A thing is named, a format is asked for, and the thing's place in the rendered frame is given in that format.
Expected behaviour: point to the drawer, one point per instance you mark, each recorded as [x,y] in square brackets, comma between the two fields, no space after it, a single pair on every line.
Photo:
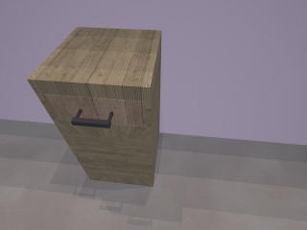
[125,112]

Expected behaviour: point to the cabinet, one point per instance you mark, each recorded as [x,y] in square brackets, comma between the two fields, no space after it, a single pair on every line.
[108,63]

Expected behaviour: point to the handle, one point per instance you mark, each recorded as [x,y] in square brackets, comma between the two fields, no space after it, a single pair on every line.
[87,122]

